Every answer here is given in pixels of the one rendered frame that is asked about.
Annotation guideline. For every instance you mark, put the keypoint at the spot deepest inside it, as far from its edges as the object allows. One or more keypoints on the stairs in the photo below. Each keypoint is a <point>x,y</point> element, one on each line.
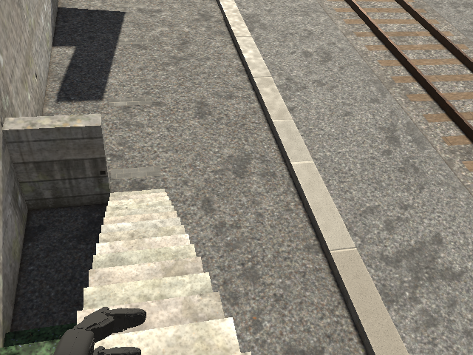
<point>144,260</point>

